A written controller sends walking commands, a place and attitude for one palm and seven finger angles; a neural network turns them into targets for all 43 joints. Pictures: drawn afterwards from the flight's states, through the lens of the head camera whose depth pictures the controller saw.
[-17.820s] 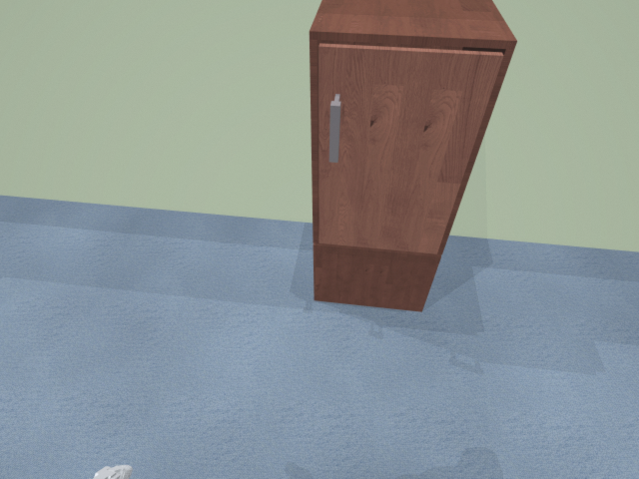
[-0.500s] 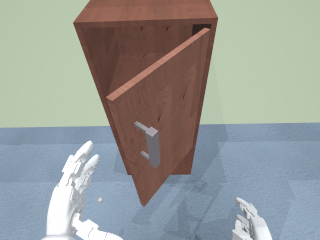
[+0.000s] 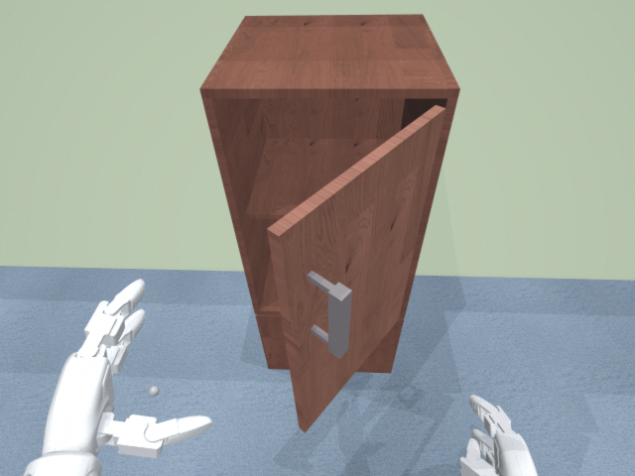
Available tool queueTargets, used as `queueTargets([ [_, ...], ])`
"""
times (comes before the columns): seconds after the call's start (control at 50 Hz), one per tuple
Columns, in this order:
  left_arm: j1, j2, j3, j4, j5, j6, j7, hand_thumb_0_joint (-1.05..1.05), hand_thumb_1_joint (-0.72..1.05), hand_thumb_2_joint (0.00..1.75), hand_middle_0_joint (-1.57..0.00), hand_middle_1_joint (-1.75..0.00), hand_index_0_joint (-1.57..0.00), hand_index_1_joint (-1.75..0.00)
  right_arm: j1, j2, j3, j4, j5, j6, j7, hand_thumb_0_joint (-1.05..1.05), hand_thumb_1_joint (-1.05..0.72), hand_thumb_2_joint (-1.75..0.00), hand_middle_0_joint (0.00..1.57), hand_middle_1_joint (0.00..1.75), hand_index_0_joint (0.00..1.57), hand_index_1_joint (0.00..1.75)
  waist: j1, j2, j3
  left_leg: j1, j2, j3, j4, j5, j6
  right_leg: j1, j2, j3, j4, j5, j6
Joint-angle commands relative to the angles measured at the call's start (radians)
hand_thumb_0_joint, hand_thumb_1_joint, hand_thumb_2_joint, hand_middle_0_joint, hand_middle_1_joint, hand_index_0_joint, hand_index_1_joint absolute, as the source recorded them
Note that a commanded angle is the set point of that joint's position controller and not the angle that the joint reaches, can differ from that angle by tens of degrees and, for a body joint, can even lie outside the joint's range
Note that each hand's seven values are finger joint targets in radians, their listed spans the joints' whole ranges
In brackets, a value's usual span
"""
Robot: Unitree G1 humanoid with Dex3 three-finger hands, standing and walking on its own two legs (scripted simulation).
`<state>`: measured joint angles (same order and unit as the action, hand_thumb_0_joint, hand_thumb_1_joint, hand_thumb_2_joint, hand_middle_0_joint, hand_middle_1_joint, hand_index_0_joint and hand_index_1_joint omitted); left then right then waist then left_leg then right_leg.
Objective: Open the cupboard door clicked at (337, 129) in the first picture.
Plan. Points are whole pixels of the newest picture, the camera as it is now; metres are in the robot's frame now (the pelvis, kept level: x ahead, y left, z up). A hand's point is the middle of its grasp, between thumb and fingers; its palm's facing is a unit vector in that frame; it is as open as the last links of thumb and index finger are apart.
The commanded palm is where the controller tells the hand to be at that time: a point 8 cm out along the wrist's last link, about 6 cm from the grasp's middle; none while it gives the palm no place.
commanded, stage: draw the hand back to the body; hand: left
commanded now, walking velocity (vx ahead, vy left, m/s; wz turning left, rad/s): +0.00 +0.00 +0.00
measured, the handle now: (327, 315) +0.33 +0.02 +0.03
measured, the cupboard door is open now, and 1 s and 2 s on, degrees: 52 52 52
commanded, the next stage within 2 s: step back with the hand held close in 0.82 s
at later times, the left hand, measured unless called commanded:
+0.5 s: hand (33, 317) +0.20 +0.28 +0.19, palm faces +0.46 -0.79 -0.40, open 8.5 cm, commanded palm +0.15 +0.31 +0.19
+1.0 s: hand (66, 323) +0.20 +0.25 +0.19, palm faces +0.44 -0.80 -0.40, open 7.4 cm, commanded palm +0.15 +0.28 +0.20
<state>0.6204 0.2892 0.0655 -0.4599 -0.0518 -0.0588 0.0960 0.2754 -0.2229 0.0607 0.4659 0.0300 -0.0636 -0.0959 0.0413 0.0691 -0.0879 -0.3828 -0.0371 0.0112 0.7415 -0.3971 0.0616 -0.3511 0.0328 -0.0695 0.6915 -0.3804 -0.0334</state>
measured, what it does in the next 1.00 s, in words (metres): stands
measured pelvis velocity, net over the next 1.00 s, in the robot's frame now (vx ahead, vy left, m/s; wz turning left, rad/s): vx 0.00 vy -0.01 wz -0.01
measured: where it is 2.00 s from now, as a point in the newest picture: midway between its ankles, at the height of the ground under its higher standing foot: outside the picture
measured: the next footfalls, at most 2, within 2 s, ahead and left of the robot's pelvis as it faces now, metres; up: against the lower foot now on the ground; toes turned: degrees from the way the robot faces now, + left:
none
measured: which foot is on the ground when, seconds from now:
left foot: down 0.00-1.00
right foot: down 0.00-1.00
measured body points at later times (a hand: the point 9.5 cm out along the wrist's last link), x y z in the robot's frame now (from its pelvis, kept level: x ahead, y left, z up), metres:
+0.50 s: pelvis +0.01 +0.01 +0.02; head -0.01 +0.00 +0.47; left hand +0.17 +0.32 +0.21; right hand +0.20 -0.20 -0.05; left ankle -0.01 +0.08 -0.72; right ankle -0.01 -0.10 -0.72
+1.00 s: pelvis +0.00 -0.01 +0.03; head -0.01 -0.04 +0.48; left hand +0.17 +0.29 +0.21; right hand +0.19 -0.24 -0.06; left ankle -0.01 +0.08 -0.72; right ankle -0.01 -0.10 -0.72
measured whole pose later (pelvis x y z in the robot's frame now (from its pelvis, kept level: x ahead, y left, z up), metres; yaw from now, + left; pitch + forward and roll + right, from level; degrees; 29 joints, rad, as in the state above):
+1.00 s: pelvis +0.00 -0.01 +0.03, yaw +0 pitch -4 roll -1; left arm 0.46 0.35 0.35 -0.39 -0.07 -0.10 0.10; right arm 0.19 -0.24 0.03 0.62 0.02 -0.07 -0.07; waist 0.06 0.07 0.01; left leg -0.11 -0.03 0.01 0.43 -0.25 0.04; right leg -0.08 0.05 -0.06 0.37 -0.23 -0.05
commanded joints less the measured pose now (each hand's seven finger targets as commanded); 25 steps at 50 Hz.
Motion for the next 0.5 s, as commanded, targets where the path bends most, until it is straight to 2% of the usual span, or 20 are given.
queueTargets([
  [0.0, -0.093, 0.148, 0.147, -0.234, 0.006, -0.061, 0.042, 0.0, 0.17, 0.58, -0.17, -0.3, -0.17, -0.3, -0.128, -0.092, -0.035, -0.14, -0.01, -0.073, -0.018, 0.0, -0.9, -0.9, 0.2, 0.3, 0.2, 0.3, 0.003, -0.022, -0.005, 0.099, 0.061, -0.087, -0.21, 0.21, -0.032, 0.06, -0.044, 0.046, -0.175, 0.15, -0.002],
  [0.04, -0.107, 0.151, 0.16, -0.255, 0.006, -0.063, 0.044, 0.0, 0.23, 0.62, -0.18, -0.3, -0.18, -0.3, -0.134, -0.095, -0.036, -0.127, -0.009, -0.083, -0.015, 0.0, -0.9, -0.9, 0.2, 0.3, 0.2, 0.3, 0.004, 0.016, -0.017, 0.138, 0.066, -0.092, -0.236, 0.25, -0.039, 0.087, -0.043, 0.048, -0.189, 0.174, -0.002],
  [0.08, -0.105, 0.15, 0.177, -0.228, 0.003, -0.059, 0.045, 0.0, 0.31, 0.64, -0.18, -0.3, -0.18, -0.3, -0.145, -0.098, -0.034, -0.107, -0.013, -0.089, -0.011, 0.0, -0.9, -0.9, 0.2, 0.3, 0.2, 0.3, 0.006, -0.004, 0.009, 0.149, 0.073, -0.102, -0.264, 0.288, -0.048, 0.114, -0.04, 0.04, -0.203, 0.194, -0.002],
  [0.12, -0.108, 0.158, 0.201, -0.218, 0.002, -0.058, 0.046, 0.0, 0.37, 0.68, -0.18, -0.3, -0.18, -0.3, -0.149, -0.101, -0.037, -0.09, -0.015, -0.094, -0.005, 0.0, -0.9, -0.9, 0.2, 0.3, 0.2, 0.3, 0.01, 0.003, 0.011, 0.173, 0.077, -0.104, -0.285, 0.338, -0.056, 0.142, -0.038, 0.038, -0.219, 0.219, -0.002],
  [0.16, -0.121, 0.182, 0.239, -0.206, 0.002, -0.058, 0.046, 0.0, 0.44, 0.7, -0.18, -0.3, -0.18, -0.3, -0.16, -0.108, -0.042, -0.076, -0.016, -0.097, -0.001, 0.0, -0.9, -0.9, 0.2, 0.3, 0.2, 0.3, 0.016, -0.009, 0.008, 0.192, 0.083, -0.104, -0.304, 0.385, -0.063, 0.173, -0.035, 0.037, -0.234, 0.242, -0.004],
  [0.18, -0.125, 0.176, 0.242, -0.206, -0.001, -0.06, 0.045, 0.0, 0.48, 0.72, -0.19, -0.3, -0.19, -0.3, -0.16, -0.106, -0.043, -0.071, -0.017, -0.097, 0.0, 0.0, -0.9, -0.9, 0.2, 0.3, 0.2, 0.3, 0.014, -0.02, 0.014, 0.204, 0.082, -0.098, -0.309, 0.408, -0.065, 0.181, -0.037, 0.036, -0.241, 0.259, -0.002],
  [0.22, -0.134, 0.186, 0.273, -0.197, -0.004, -0.061, 0.044, 0.0, 0.55, 0.75, -0.19, -0.3, -0.19, -0.3, -0.162, -0.108, -0.046, -0.058, -0.019, -0.096, 0.006, 0.0, -0.9, -0.9, 0.2, 0.3, 0.2, 0.3, 0.018, -0.004, 0.014, 0.221, 0.085, -0.097, -0.324, 0.441, -0.073, 0.202, -0.035, 0.037, -0.255, 0.274, -0.003],
  [0.24, -0.143, 0.197, 0.289, -0.193, -0.004, -0.062, 0.043, 0.0, 0.58, 0.76, -0.19, -0.3, -0.19, -0.3, -0.163, -0.109, -0.049, -0.052, -0.019, -0.094, 0.008, 0.0, -0.9, -0.9, 0.2, 0.3, 0.2, 0.3, 0.018, -0.006, 0.02, 0.229, 0.088, -0.096, -0.333, 0.443, -0.077, 0.205, -0.033, 0.038, -0.263, 0.273, -0.002],
  [0.3, -0.198, 0.219, 0.327, -0.201, -0.007, -0.07, 0.043, 0.0, 0.69, 0.81, -0.19, -0.3, -0.19, -0.3, -0.175, -0.114, -0.051, -0.041, -0.019, -0.092, 0.013, 0.0, -0.9, -0.9, 0.2, 0.3, 0.2, 0.3, 0.019, 0.038, 0.037, 0.244, 0.093, -0.108, -0.364, 0.434, -0.087, 0.22, -0.031, 0.041, -0.281, 0.259, -0.004],
  [0.36, -0.215, 0.257, 0.386, -0.19, -0.012, -0.075, 0.047, 0.0, 0.8, 0.86, -0.2, -0.3, -0.2, -0.3, -0.183, -0.116, -0.056, -0.029, -0.021, -0.093, 0.013, 0.0, -0.9, -0.9, 0.2, 0.3, 0.2, 0.3, 0.028, 0.023, 0.025, 0.256, 0.09, -0.1, -0.377, 0.445, -0.085, 0.255, -0.029, 0.042, -0.301, 0.281, -0.007],
  [0.42, -0.241, 0.269, 0.42, -0.184, -0.019, -0.08, 0.046, 0.0, 0.9, 0.9, -0.2, -0.3, -0.2, -0.3, -0.183, -0.115, -0.06, -0.017, -0.021, -0.089, 0.016, 0.0, -0.9, -0.9, 0.2, 0.3, 0.2, 0.3, 0.025, 0.022, 0.02, 0.273, 0.088, -0.091, -0.382, 0.47, -0.086, 0.268, -0.029, 0.043, -0.313, 0.305, -0.005],
  [0.48, -0.196, 0.186, 0.346, -0.119, -0.02, -0.07, 0.03, 0.0, 0.9, 0.9, -0.2, -0.3, -0.2, -0.3, -0.184, -0.12, -0.066, -0.009, -0.02, -0.082, 0.025, 0.0, -0.9, -0.9, 0.2, 0.3, 0.2, 0.3, 0.016, 0.013, 0.059, 0.282, 0.091, -0.083, -0.388, 0.491, -0.08, 0.252, -0.032, 0.044, -0.328, 0.312, 0.0],
])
